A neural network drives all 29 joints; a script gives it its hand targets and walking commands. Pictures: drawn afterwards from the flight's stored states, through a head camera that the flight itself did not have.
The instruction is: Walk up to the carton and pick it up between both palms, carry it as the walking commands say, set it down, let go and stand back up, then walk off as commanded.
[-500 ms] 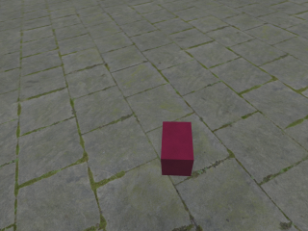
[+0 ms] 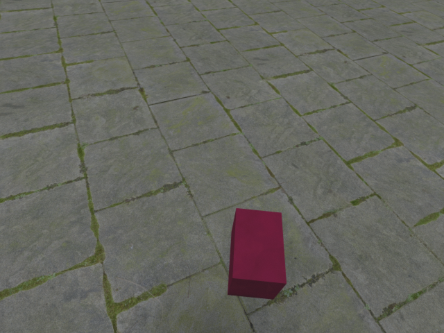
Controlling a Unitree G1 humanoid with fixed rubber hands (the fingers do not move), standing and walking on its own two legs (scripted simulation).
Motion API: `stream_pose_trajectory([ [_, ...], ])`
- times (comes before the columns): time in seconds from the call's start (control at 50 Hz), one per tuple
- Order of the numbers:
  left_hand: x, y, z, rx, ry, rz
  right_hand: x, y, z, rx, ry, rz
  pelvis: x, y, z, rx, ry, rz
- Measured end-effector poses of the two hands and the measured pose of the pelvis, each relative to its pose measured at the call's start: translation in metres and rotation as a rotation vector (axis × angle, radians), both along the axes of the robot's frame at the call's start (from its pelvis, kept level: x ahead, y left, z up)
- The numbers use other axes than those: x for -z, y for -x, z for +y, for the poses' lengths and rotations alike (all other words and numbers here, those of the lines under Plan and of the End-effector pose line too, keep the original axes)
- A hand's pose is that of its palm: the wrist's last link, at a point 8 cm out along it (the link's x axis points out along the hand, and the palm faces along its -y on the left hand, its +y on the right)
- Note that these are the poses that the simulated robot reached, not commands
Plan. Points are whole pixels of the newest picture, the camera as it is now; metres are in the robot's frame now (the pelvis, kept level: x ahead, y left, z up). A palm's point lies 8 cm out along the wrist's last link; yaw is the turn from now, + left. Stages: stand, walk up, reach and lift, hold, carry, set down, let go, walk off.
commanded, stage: walk up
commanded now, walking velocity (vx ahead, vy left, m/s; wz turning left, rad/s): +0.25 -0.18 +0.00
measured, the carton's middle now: (254, 253) +0.54 -0.14 -0.66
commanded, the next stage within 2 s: none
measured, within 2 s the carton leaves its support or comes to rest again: neither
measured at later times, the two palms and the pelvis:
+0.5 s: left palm (162, 318) +0.18 +0.14 -0.11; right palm out of the picture +0.12 -0.32 -0.15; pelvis +0.12 -0.09 +0.01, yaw +1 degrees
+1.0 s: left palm (153, 332) +0.16 +0.16 -0.14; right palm (377, 326) +0.19 -0.29 -0.13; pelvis +0.16 -0.07 +0.01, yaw -1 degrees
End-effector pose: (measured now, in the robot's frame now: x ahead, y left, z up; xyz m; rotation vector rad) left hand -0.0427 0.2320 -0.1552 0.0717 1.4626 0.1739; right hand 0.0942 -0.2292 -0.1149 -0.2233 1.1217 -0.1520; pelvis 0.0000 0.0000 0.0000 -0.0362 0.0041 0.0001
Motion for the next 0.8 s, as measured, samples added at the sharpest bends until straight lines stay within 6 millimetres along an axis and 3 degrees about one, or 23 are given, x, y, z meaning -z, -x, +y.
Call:
stream_pose_trajectory([
  [0.1, -0.010, -0.105, 0.017, 0.087, -0.035, -0.152, -0.007, 0.058, -0.019, 0.111, 0.037, 0.168, -0.010, -0.025, -0.003, -0.008, 0.010, -0.005],
  [0.2, -0.024, -0.177, 0.001, 0.141, -0.037, -0.250, -0.004, 0.098, -0.031, 0.185, 0.020, 0.302, -0.012, -0.047, -0.018, -0.005, -0.002, -0.001],
  [0.28, -0.031, -0.218, -0.030, 0.185, -0.027, -0.296, 0.006, 0.103, -0.046, 0.228, -0.020, 0.354, -0.008, -0.067, -0.038, -0.003, -0.023, 0.006],
  [0.34, -0.030, -0.241, -0.056, 0.202, -0.041, -0.324, 0.022, 0.089, -0.065, 0.239, -0.055, 0.358, 0.001, -0.086, -0.060, 0.001, -0.049, 0.013],
  [0.4, -0.032, -0.244, -0.079, 0.184, -0.059, -0.332, 0.033, 0.057, -0.082, 0.195, -0.078, 0.341, 0.003, -0.101, -0.076, -0.012, -0.048, 0.011],
  [0.46, -0.040, -0.232, -0.093, 0.125, -0.072, -0.305, 0.032, 0.007, -0.090, 0.140, -0.098, 0.280, -0.006, -0.116, -0.084, -0.024, -0.062, 0.013],
  [0.54, -0.047, -0.216, -0.095, 0.072, -0.110, -0.253, 0.030, -0.058, -0.096, 0.100, -0.111, 0.182, -0.012, -0.129, -0.091, -0.009, -0.073, 0.009],
  [0.6, -0.042, -0.204, -0.098, 0.058, -0.103, -0.196, 0.029, -0.092, -0.095, 0.083, -0.105, 0.135, -0.011, -0.134, -0.091, -0.001, -0.066, 0.007],
  [0.7, -0.024, -0.194, -0.101, 0.019, -0.063, -0.137, 0.026, -0.124, -0.088, 0.058, -0.072, 0.096, -0.004, -0.142, -0.087, -0.008, -0.032, -0.005],
  [0.8, -0.013, -0.199, -0.098, -0.001, -0.017, -0.127, 0.013, -0.131, -0.079, 0.037, -0.043, 0.088, -0.006, -0.150, -0.081, -0.004, -0.032, -0.021],
])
